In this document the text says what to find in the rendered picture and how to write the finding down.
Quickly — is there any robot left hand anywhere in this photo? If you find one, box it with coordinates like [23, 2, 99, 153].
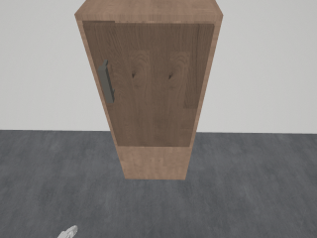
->
[57, 225, 78, 238]

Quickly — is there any cupboard door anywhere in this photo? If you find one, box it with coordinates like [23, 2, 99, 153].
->
[82, 23, 215, 148]

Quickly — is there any handle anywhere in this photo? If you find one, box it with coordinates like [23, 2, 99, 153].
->
[97, 59, 115, 103]

